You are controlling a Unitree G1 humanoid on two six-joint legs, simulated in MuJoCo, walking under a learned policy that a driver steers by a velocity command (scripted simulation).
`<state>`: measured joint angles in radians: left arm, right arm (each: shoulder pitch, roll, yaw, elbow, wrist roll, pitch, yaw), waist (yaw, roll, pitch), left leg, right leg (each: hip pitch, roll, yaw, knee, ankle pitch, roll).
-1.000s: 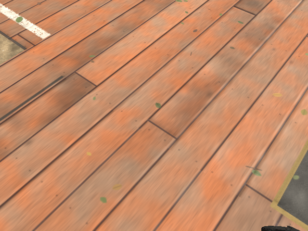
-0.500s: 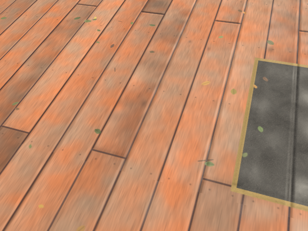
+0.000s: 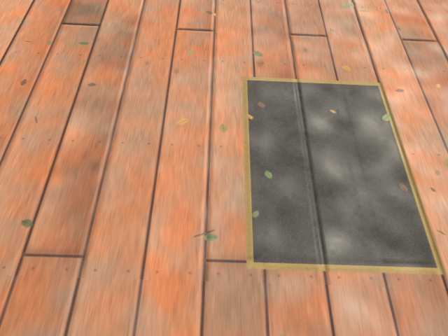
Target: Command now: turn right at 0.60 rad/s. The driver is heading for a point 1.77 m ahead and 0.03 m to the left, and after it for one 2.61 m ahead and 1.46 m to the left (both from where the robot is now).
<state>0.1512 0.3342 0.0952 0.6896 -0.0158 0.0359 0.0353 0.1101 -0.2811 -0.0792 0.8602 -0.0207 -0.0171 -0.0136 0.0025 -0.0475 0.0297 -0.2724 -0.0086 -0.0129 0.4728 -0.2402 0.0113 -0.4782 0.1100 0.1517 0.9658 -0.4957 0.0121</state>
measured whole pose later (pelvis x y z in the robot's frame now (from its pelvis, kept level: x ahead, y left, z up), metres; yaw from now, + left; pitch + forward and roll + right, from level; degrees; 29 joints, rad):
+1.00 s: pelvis +0.04 -0.08 +0.00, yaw +4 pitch +1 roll -1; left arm 0.11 0.30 0.09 0.74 -0.03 -0.08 -0.02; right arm 0.34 -0.30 -0.07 0.82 0.03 -0.01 -0.03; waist -0.04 0.02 0.01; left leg -0.18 0.01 -0.16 0.45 -0.31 0.01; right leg -0.33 0.02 0.02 0.55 -0.28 0.02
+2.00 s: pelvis +0.52 +0.04 -0.01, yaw +3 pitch +2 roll +2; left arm 0.09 0.25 0.03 0.70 -0.02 -0.05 -0.06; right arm 0.33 -0.28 -0.07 0.83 0.00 -0.06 -0.01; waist -0.07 -0.03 0.03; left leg 0.12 -0.03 0.24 0.24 -0.39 0.01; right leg -0.62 -0.05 -0.04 0.61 -0.04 -0.06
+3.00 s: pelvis +1.03 +0.03 +0.00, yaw -11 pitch +1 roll +1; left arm 0.11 0.24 0.03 0.70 0.02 -0.04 0.00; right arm 0.26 -0.27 -0.03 0.84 0.00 -0.05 0.00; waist -0.05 -0.02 0.02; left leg -0.14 -0.05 0.02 0.46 -0.34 0.03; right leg -0.39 -0.02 0.03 0.47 -0.08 -0.01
